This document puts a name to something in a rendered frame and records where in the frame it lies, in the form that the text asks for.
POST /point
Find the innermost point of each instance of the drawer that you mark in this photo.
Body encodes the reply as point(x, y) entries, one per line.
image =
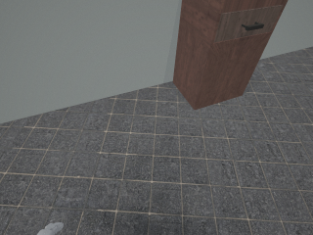
point(230, 23)

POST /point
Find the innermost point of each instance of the cabinet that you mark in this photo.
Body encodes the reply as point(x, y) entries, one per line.
point(208, 72)

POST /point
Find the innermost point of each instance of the robot left hand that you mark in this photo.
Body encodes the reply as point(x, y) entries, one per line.
point(51, 229)

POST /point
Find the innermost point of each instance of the handle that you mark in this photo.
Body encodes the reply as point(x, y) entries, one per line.
point(253, 26)

